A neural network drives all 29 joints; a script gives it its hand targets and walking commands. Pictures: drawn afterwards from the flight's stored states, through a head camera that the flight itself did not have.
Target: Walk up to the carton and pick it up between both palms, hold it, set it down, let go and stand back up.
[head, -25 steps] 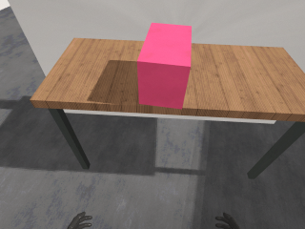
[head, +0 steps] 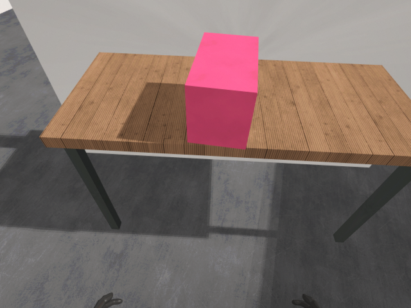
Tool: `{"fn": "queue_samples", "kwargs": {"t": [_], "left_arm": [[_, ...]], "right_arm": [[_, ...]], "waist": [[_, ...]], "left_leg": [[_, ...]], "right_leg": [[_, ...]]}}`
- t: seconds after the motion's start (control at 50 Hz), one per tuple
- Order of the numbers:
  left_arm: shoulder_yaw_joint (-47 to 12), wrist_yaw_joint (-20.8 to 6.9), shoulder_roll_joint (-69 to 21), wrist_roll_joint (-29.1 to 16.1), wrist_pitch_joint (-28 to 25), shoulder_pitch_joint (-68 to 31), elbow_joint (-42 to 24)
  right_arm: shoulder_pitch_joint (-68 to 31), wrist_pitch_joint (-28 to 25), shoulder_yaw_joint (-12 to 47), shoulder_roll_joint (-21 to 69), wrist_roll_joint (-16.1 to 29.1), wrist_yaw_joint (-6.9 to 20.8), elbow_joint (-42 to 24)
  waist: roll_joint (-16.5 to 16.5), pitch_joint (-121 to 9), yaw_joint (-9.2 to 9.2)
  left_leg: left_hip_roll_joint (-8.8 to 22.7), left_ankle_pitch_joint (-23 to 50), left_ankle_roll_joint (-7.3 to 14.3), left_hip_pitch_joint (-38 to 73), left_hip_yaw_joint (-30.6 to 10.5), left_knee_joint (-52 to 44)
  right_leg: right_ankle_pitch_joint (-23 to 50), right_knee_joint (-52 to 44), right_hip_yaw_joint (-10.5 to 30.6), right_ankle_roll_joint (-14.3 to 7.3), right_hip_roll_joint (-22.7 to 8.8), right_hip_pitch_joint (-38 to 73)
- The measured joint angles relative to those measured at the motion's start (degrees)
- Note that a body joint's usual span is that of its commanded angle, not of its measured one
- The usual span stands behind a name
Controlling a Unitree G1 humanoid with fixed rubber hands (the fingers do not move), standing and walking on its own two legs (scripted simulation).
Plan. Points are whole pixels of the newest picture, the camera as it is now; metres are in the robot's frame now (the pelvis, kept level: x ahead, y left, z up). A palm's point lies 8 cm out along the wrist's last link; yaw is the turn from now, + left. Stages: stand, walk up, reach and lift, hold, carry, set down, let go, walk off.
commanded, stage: walk up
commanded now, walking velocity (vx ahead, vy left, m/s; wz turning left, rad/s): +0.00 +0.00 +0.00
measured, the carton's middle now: (224, 88) +0.73 -0.04 +0.04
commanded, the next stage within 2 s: none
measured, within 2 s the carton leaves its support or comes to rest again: neither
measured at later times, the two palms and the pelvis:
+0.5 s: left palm out of the picture +0.11 +0.24 -0.10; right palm out of the picture +0.16 -0.26 -0.11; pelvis +0.08 -0.01 +0.00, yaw -8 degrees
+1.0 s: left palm (120, 205) +0.39 +0.23 -0.11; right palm (305, 298) +0.19 -0.21 -0.13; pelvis +0.22 +0.04 -0.01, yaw -17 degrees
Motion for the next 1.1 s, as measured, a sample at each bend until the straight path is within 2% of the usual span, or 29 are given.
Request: {"fn": "queue_samples", "kwargs": {"t": [0.14,0.24,0.32,0.36,0.42,0.46,0.5,0.54,0.62,0.66,0.7,0.76,0.78,0.82,0.86,0.92,0.96,1.0,1.02,1.04,1.1], "left_arm": [[0.3,0.1,0.0,0.0,-0.2,0.4,1.1],[0.7,-1.5,1.2,0.6,-2.0,5.7,0.1],[1.2,-2.3,1.7,1.1,-4.0,8.7,-1.2],[1.6,-2.3,1.6,0.8,-5.3,9.8,-2.3],[2.3,-1.0,1.4,0.8,-5.4,12.0,-2.8],[2.4,0.1,1.3,1.0,-5.2,13.4,-2.2],[2.4,0.6,1.1,1.0,-5.2,14.6,-1.1],[2.2,1.0,1.1,1.0,-5.4,15.2,-0.1],[2.4,0.8,2.1,1.0,-5.3,15.1,0.5],[2.6,0.5,2.9,1.2,-4.9,15.1,0.1],[2.7,0.0,3.7,1.5,-4.2,14.7,-0.5],[2.3,-0.1,3.9,0.6,-2.7,12.0,-1.7],[2.3,-0.2,3.9,0.5,-2.5,10.9,-2.2],[2.2,-0.5,3.8,0.6,-2.2,8.8,-2.9],[2.2,-0.8,3.7,0.9,-2.1,7.2,-3.5],[1.8,-0.5,3.1,1.2,-1.9,5.0,-3.8],[1.3,-0.3,2.4,1.2,-1.8,3.7,-3.6],[0.7,-0.1,1.9,1.1,-2.0,2.6,-3.4],[0.4,0.0,1.6,1.0,-2.1,2.0,-3.2],[0.1,0.2,1.1,0.8,-2.1,1.4,-2.8],[-1.1,0.8,0.3,-1.0,-1.6,-0.4,-1.3]], "right_arm": [[0.4,-0.2,-0.3,0.0,-0.2,-0.1,1.0],[3.6,-2.5,-0.6,-1.2,-1.4,1.3,-0.4],[6.3,-2.9,-0.9,-3.8,-2.1,1.3,1.4],[7.3,-2.0,-1.1,-5.0,-2.4,1.4,2.3],[6.3,-1.1,-0.9,-5.8,-2.6,1.2,1.8],[4.0,-0.9,-0.9,-5.8,-2.2,1.4,0.5],[0.8,-0.7,-0.9,-5.5,-1.9,1.9,-1.3],[-2.5,-0.7,-0.7,-4.8,-1.8,2.6,-3.1],[-7.5,-1.3,-0.5,-2.8,-2.5,3.2,-4.5],[-7.9,-1.6,-0.6,-2.0,-2.8,3.1,-4.4],[-7.5,-1.9,-1.2,-1.4,-3.0,2.7,-4.3],[-5.5,-1.4,-1.6,-1.3,-1.2,1.6,-3.7],[-4.4,-1.2,-1.7,-1.4,-0.6,1.2,-3.1],[-2.1,-0.9,-1.7,-1.6,-0.3,0.7,-1.6],[0.3,-1.3,-1.6,-2.0,-0.5,0.6,0.0],[3.3,-1.9,-1.3,-2.7,-0.7,0.4,1.8],[4.6,-1.5,-1.0,-3.4,-0.7,0.4,2.6],[5.4,-0.8,-0.2,-4.0,-0.3,0.6,3.2],[5.4,-0.3,0.2,-4.2,0.0,0.8,3.6],[5.2,0.1,0.7,-4.3,0.4,0.9,3.9],[5.1,1.4,1.6,-3.8,0.7,1.1,4.6]], "waist": [[0.0,0.2,0.09],[-0.4,-0.7,0.23],[1.3,-0.1,-0.36],[2.4,-0.4,-0.06],[2.3,0.0,1.3],[2.5,0.8,1.95],[3.0,1.7,2.4],[3.3,2.6,2.78],[3.0,4.6,3.47],[2.3,4.9,3.7],[0.8,5.3,3.28],[-0.3,7.0,2.21],[-0.5,7.4,1.9],[-0.9,7.7,1.22],[-1.3,7.4,0.5],[-1.4,6.5,-0.89],[-0.9,6.1,-1.7],[-0.7,5.5,-2.04],[-0.4,5.2,-1.88],[0.2,5.0,-1.95],[0.7,3.9,-2.57]], "left_leg": [[0.0,0.0,0.1,0.8,0.1,-0.6],[0.2,-4.2,0.9,2.2,2.3,3.1],[2.4,-7.9,-0.3,4.1,3.6,5.7],[2.8,-8.3,-0.5,1.6,2.4,12.7],[0.6,-11.4,-1.2,-6.4,1.2,30.3],[0.6,-10.6,-1.8,-12.0,1.6,35.7],[1.5,-7.6,-2.4,-15.7,2.0,32.4],[2.4,-2.4,-2.3,-17.6,2.0,24.2],[2.9,9.5,-0.4,-15.8,1.9,7.3],[2.1,12.1,0.5,-11.8,2.4,1.6],[0.8,12.2,1.5,-9.4,3.5,1.3],[0.2,7.1,2.6,-8.8,5.3,7.0],[0.3,6.6,2.8,-7.7,5.8,6.8],[0.5,6.4,3.1,-5.5,6.8,5.2],[0.7,6.3,3.2,-3.4,8.1,2.8],[0.9,6.4,3.2,-1.5,9.6,0.2],[1.3,5.6,3.1,-1.2,10.2,0.5],[1.6,3.9,2.9,-1.7,10.8,2.7],[1.9,2.8,2.7,-2.1,11.1,4.1],[2.3,1.6,2.5,-2.2,10.8,4.8],[1.0,-0.4,1.8,-1.4,9.4,4.1]], "right_leg": [[0.0,-0.6,0.1,-0.1,0.0,0.7],[-6.7,6.4,3.1,-2.2,1.3,-0.6],[-4.6,7.5,1.5,-2.1,2.3,-0.2],[-6.1,7.8,1.5,-2.2,3.5,-0.1],[-6.4,6.3,3.2,-1.8,3.6,1.4],[-6.0,3.8,4.2,-1.9,3.5,3.3],[-5.1,0.4,5.1,-1.2,3.2,5.8],[-4.3,-2.6,5.9,-0.9,2.9,8.2],[-5.6,-4.6,7.1,0.1,2.1,12.6],[-8.2,-3.1,7.7,0.9,1.2,14.6],[-12.1,4.8,8.6,0.7,0.1,13.3],[-10.4,27.9,8.8,-0.3,1.4,4.5],[-9.5,32.7,7.8,-0.5,1.7,1.7],[-9.3,35.5,5.6,-0.6,1.7,-3.2],[-10.0,32.5,3.9,-0.4,1.4,-6.8],[-9.2,22.6,1.7,0.0,0.9,-9.3],[-4.9,14.3,0.4,-0.4,0.4,-8.7],[2.4,5.8,-0.1,-1.5,0.3,-6.2],[7.2,4.0,0.0,-2.0,0.6,-5.8],[7.9,4.7,-0.1,-2.3,1.0,-6.0],[4.9,5.1,-0.4,-2.4,0.4,-5.2]]}}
